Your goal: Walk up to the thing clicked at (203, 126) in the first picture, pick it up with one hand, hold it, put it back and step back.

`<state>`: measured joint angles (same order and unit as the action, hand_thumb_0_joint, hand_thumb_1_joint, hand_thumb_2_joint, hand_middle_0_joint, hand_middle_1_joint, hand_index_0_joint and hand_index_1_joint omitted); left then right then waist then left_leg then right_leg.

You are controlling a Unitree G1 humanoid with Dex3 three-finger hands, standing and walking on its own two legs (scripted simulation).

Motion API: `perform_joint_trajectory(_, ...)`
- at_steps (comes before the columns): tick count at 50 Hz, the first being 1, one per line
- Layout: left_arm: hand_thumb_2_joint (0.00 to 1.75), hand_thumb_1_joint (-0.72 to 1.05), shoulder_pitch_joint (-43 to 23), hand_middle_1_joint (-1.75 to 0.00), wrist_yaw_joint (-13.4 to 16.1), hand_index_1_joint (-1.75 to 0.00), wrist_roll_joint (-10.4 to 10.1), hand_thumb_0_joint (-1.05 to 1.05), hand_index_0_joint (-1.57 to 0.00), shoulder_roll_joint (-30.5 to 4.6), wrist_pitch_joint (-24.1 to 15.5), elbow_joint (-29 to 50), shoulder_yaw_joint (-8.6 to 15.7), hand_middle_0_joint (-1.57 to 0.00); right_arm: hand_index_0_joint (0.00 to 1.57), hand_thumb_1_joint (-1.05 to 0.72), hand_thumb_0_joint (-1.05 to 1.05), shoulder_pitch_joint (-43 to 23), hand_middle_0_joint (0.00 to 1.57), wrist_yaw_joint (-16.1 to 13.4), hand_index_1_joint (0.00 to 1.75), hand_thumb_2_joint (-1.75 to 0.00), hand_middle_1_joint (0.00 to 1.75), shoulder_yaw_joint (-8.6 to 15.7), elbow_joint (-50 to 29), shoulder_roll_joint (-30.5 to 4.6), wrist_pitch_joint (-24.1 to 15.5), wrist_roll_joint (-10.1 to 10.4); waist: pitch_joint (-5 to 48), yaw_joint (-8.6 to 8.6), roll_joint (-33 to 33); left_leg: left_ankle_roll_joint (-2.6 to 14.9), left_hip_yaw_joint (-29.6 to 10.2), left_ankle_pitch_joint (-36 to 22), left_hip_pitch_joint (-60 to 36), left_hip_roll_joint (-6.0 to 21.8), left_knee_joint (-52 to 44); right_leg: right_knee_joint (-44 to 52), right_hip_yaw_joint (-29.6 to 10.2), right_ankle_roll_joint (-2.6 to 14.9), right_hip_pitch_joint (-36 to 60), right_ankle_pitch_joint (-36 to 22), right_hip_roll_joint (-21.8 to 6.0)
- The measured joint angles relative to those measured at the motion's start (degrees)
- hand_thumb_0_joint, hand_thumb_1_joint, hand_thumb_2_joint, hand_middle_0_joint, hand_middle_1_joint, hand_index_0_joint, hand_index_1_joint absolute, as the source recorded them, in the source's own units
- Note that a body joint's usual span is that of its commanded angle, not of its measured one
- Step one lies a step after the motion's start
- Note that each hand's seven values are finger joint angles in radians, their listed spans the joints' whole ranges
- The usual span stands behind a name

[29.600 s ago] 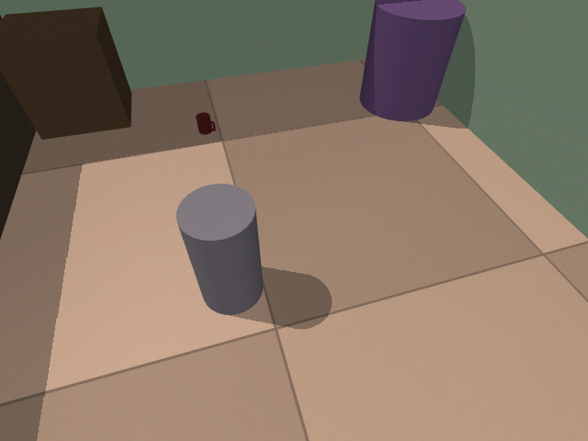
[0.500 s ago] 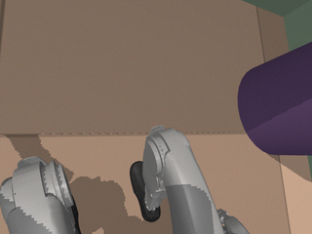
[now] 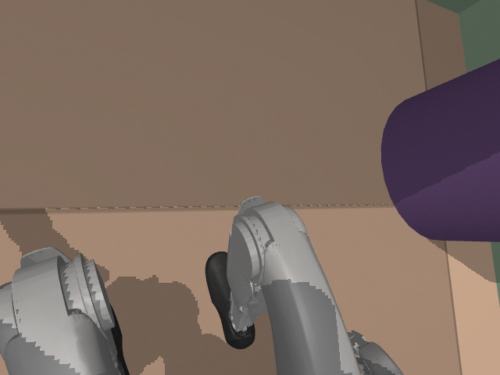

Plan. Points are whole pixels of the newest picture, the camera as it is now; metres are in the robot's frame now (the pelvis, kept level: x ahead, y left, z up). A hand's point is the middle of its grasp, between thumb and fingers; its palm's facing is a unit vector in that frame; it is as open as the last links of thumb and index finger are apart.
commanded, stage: rest palm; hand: left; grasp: from above
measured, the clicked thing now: out of the picture +0.50 +0.37 -0.27
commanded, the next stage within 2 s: none
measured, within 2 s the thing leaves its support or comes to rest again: neither
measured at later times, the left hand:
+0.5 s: hand out of the picture +0.50 +0.37 -0.21, palm faces -0.45 -0.12 -0.88, open 14.4 cm
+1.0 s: hand out of the picture +0.49 +0.38 -0.22, palm faces -0.44 -0.13 -0.89, open 14.3 cm
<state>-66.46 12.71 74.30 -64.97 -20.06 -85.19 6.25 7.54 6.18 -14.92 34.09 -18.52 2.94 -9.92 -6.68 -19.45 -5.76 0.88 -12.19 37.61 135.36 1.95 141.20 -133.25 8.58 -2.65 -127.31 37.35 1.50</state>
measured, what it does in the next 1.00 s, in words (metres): stands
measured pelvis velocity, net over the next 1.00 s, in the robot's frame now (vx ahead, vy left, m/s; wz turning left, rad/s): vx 0.00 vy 0.01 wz -0.05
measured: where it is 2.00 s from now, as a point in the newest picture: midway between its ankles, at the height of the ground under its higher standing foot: (176, 340)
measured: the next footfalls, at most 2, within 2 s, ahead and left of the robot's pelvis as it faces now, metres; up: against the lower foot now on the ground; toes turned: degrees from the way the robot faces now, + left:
none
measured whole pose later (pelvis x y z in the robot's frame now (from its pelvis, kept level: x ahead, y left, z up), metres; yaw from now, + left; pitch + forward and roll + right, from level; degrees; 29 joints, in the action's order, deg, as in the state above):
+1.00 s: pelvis +0.00 +0.01 -0.01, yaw -3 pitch +29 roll -15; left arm -66.8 21.4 75.0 -70.0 -16.6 -92.0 6.3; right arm 5.0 6.8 -19.6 32.2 -19.4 -2.6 -12.0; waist -10.2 -22.1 -9.1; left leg 1.2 -14.6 39.6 135.4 2.5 144.1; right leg -133.9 10.3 -3.4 -126.6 37.8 2.8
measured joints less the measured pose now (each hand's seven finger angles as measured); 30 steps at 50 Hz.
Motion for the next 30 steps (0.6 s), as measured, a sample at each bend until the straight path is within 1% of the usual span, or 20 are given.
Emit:
perform_joint_trajectory(4,1.04,-0.58,-0.9,-1.01,3.3,-1.03,2.0,0.00,-0.06,-0.8,0.3,-2.7,-0.3,-0.08,0.20,-0.91,0.00,-0.8,0.20,0.1,0.30,-0.90,0.30,-0.2,0.0,0.2,-0.8,-0.6,0.1,-0.75,-0.8,0.14,-0.3,0.3,0.3,0.0,0.6,-0.3,0.2,-0.11,-0.1,0.2,0.1)
perform_joint_trajectory(6,1.05,-0.59,-1.2,-1.01,4.7,-1.03,2.7,0.00,-0.06,-0.9,0.9,-3.6,-0.4,-0.09,0.20,-0.91,0.00,-0.9,0.20,0.2,0.30,-0.90,0.30,-0.3,-0.1,0.3,-1.3,-0.8,0.1,-1.11,-1.0,0.23,-0.3,0.5,0.4,0.1,0.8,-0.4,0.2,-0.19,-0.2,0.3,0.2)
perform_joint_trajectory(9,1.06,-0.59,-1.6,-1.00,6.4,-1.02,2.7,0.00,-0.06,-1.2,2.1,-5.2,-0.5,-0.09,0.20,-0.91,0.00,-1.0,0.20,0.4,0.30,-0.90,0.30,-0.7,-0.4,0.5,-2.2,-0.9,0.2,-1.72,-1.3,0.34,-0.3,0.8,0.6,0.2,1.0,-0.4,0.2,-0.32,-0.3,0.4,0.3)
perform_joint_trajectory(13,1.06,-0.59,-1.7,-0.99,7.5,-1.02,2.9,0.00,-0.06,-1.5,3.7,-6.1,-0.2,-0.09,0.20,-0.91,0.00,-0.8,0.20,0.6,0.30,-0.90,0.30,-1.3,-0.6,0.7,-3.3,-1.0,-0.1,-2.44,-1.4,0.41,-0.4,1.0,0.6,0.2,1.3,-0.5,0.3,-0.44,-0.3,0.6,0.4)
perform_joint_trajectory(16,1.06,-0.59,-1.9,-0.99,7.9,-1.01,2.3,0.00,-0.06,-1.8,4.8,-7.0,-0.3,-0.09,0.20,-0.91,0.00,-0.6,0.20,0.8,0.30,-0.90,0.30,-1.8,-0.8,0.8,-3.9,-1.0,-0.3,-2.97,-1.4,0.45,-0.5,1.1,0.7,0.3,1.4,-0.6,0.3,-0.53,-0.4,0.6,0.5)
perform_joint_trajectory(20,1.05,-0.58,-1.6,-0.99,7.4,-1.01,1.9,0.00,-0.06,-2.3,5.4,-7.1,-0.1,-0.09,0.21,-0.91,0.00,-0.2,0.20,0.8,0.30,-0.90,0.30,-2.6,-1.2,0.5,-4.5,-0.9,-1.0,-3.37,-1.3,0.48,-0.8,1.1,0.9,0.3,1.7,-0.7,0.5,-0.56,-0.5,0.5,0.6)
perform_joint_trajectory(26,1.04,-0.58,-1.1,-0.99,6.8,-1.01,0.9,0.00,-0.06,-3.3,5.3,-6.8,0.4,-0.09,0.21,-0.91,0.00,0.1,0.20,0.8,0.30,-0.90,0.30,-3.5,-1.5,-0.1,-4.8,-1.0,-2.2,-3.54,-1.6,0.42,-1.1,1.2,0.7,0.5,2.1,-0.8,0.7,-0.64,-0.4,0.3,0.9)
perform_joint_trajectory(30,1.04,-0.58,-0.6,-0.99,6.7,-1.01,0.8,0.00,-0.06,-3.7,4.6,-6.3,0.5,-0.09,0.21,-0.91,0.00,0.1,0.20,0.7,0.30,-0.90,0.30,-3.8,-1.4,-0.4,-4.8,-1.2,-2.6,-3.35,-1.8,0.34,-1.4,1.5,0.5,0.6,2.3,-0.8,0.9,-0.67,-0.3,0.2,1.1)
